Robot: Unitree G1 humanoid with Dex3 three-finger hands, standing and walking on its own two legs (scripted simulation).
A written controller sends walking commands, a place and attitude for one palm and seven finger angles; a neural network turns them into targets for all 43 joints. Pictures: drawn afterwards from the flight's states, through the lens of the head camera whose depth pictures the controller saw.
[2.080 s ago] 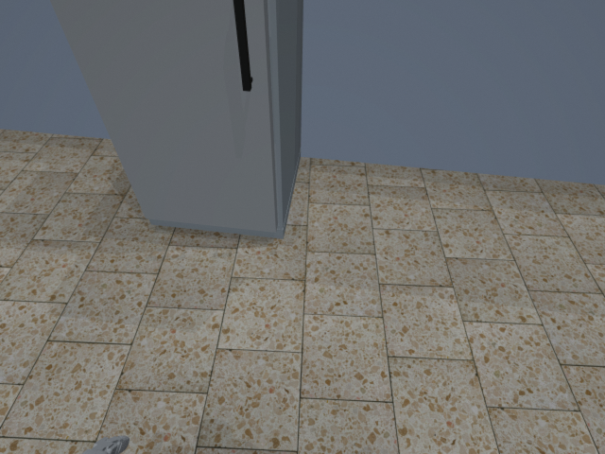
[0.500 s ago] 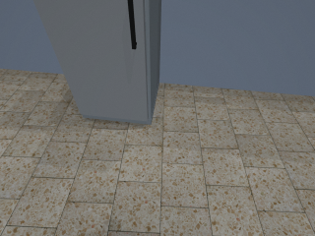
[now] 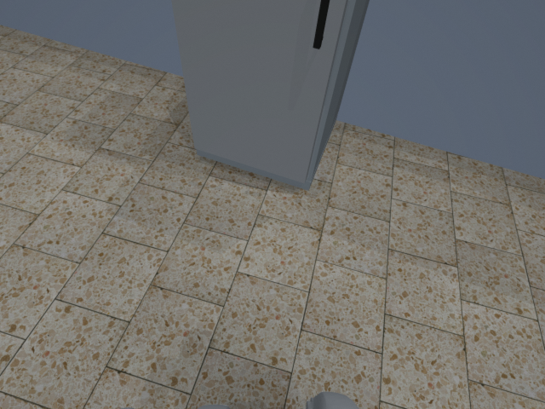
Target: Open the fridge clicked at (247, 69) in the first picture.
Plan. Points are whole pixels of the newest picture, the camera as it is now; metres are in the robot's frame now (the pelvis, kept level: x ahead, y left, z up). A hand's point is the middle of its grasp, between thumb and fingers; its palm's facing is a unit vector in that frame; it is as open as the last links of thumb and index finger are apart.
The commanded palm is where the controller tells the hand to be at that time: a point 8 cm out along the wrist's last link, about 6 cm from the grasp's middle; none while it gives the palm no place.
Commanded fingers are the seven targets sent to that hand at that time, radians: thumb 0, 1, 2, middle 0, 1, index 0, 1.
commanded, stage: walk to a spot facing it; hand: right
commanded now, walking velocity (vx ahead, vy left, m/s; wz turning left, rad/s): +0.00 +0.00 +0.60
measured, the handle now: out of the picture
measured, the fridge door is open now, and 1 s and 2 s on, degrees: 0 0 0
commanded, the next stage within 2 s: turn to face it in 1.80 s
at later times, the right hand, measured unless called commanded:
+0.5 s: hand out of the picture +0.10 -0.26 -0.15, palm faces -0.20 +0.96 -0.19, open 7.4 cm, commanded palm none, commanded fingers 0.00 -0.90 -0.90 0.20 0.30 0.20 0.30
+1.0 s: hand (277, 312) +0.31 -0.01 -0.17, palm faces -0.64 +0.76 -0.13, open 7.4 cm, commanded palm none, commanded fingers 0.00 -0.90 -0.90 0.20 0.30 0.20 0.30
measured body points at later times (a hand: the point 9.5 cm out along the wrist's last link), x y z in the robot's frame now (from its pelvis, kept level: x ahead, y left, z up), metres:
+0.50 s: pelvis -0.02 -0.06 +0.02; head -0.02 -0.10 +0.47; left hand -0.02 +0.21 -0.09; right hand +0.11 -0.31 -0.13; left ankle -0.01 +0.09 -0.65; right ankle -0.02 -0.15 -0.72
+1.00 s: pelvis +0.09 +0.04 -0.01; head +0.15 +0.05 +0.43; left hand -0.15 +0.12 -0.13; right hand +0.34 -0.05 -0.16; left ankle +0.11 +0.17 -0.73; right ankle -0.01 -0.15 -0.70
